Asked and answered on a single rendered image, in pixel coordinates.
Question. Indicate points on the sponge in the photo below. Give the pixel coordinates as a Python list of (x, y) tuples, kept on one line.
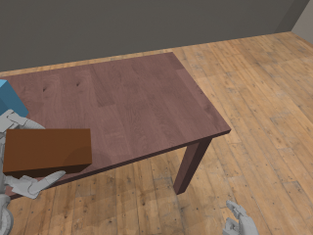
[(39, 152)]

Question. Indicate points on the table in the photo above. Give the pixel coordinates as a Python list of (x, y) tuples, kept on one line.
[(135, 108)]

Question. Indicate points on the robot left forearm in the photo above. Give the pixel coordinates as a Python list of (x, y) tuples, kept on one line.
[(6, 217)]

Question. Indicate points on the left robot hand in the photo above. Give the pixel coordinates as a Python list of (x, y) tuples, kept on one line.
[(25, 186)]

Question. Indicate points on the right robot hand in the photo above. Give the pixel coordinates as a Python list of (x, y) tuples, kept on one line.
[(246, 225)]

